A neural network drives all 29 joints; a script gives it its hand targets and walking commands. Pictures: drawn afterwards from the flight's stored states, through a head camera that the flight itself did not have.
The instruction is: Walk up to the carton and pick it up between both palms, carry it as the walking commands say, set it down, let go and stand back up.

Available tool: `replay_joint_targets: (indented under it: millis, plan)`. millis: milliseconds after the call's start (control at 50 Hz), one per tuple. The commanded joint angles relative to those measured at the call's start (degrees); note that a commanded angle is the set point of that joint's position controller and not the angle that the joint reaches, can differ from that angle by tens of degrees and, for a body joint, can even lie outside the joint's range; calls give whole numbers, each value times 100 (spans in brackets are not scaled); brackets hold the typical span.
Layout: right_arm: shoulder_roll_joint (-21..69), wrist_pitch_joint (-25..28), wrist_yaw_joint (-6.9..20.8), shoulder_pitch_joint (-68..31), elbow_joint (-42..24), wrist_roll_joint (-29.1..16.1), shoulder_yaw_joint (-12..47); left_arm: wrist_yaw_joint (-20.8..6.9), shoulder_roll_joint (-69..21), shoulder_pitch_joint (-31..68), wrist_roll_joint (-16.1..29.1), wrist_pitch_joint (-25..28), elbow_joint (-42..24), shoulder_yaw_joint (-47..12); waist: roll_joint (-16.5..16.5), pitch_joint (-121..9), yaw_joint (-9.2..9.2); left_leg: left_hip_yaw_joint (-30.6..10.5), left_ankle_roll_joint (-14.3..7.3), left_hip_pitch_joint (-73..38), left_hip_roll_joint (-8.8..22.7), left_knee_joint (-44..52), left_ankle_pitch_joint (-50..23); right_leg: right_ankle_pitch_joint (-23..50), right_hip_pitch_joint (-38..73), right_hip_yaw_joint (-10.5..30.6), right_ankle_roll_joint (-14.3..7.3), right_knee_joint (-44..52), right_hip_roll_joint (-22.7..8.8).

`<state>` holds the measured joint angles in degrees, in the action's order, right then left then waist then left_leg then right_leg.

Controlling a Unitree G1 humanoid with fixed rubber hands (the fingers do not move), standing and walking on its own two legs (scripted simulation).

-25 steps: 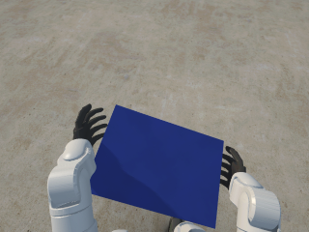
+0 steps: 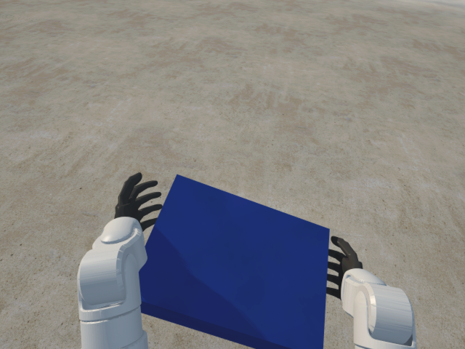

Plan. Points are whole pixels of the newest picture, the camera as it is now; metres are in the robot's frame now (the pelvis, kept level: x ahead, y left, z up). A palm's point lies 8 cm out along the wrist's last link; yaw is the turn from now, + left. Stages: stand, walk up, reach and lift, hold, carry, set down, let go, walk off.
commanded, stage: carry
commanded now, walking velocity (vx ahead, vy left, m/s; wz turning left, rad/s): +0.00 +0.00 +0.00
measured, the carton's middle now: (228, 269) +0.27 +0.02 +0.02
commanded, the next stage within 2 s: none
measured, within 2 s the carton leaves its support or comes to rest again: neither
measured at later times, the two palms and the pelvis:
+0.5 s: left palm (117, 226) +0.27 +0.20 +0.12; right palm (338, 279) +0.24 -0.15 +0.07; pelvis +0.00 +0.02 +0.00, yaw +0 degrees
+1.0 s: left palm (111, 237) +0.25 +0.20 +0.12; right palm (339, 292) +0.22 -0.15 +0.07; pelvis -0.03 +0.02 +0.00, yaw -1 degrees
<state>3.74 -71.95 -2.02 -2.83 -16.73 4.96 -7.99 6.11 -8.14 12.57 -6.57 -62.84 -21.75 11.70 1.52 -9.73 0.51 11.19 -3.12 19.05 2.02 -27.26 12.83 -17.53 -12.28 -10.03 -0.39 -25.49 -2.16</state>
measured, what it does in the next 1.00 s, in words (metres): stands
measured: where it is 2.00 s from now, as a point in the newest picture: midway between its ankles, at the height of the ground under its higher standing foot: outside the picture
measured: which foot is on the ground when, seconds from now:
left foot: down 0.00-1.00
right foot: down 0.00-1.00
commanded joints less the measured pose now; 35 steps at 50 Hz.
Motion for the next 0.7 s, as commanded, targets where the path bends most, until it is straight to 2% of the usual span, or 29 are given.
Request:
replay_joint_targets:
  millis: [0,100,300,680]
  plan:
    - [4465,408,1365,-3736,-1251,-2325,4237,-1898,-4929,1124,2555,-726,753,-4463,-164,-1215,-5,-740,9,-938,958,-77,-3590,2629,441,581,40,-36,-803]
    - [4447,466,1347,-3783,-1442,-2354,4288,-1893,-5000,1029,2581,-669,693,-4519,-162,-1323,-6,-746,-22,-1073,953,-124,-3689,2569,456,550,56,-100,-793]
    - [4333,409,1371,-3929,-1466,-2429,4302,-1842,-4978,923,2486,-713,732,-4539,-177,-1024,5,-902,-25,-832,919,166,-2497,1474,248,632,26,162,-804]
    - [4295,347,1363,-4292,-1271,-2393,4134,-1878,-5153,1234,2503,-849,962,-4499,-188,-827,37,-1079,-12,-612,932,529,-1052,575,-270,700,12,231,-724]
